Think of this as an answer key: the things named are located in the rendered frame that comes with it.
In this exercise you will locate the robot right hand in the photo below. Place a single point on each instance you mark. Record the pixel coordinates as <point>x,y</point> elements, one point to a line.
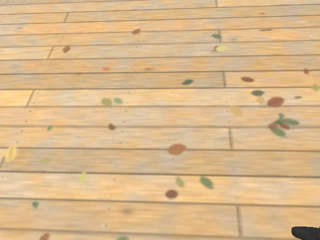
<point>306,233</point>

